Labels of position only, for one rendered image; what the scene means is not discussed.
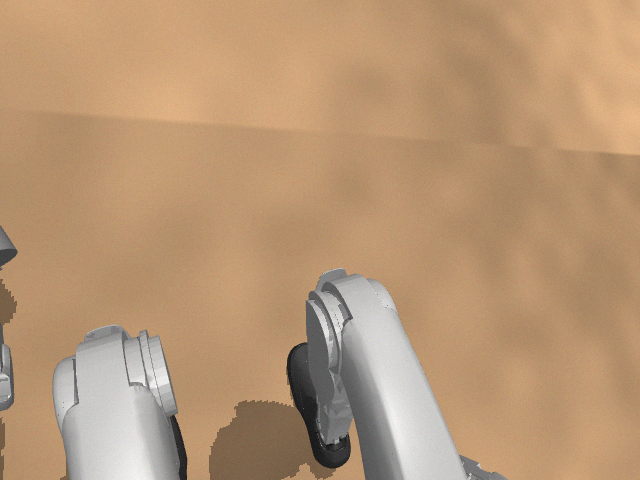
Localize right robot foot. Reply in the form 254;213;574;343
287;342;351;469

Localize left robot foot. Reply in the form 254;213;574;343
170;415;187;480

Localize right robot hand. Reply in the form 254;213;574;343
459;455;508;480

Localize can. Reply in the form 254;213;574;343
0;225;17;266

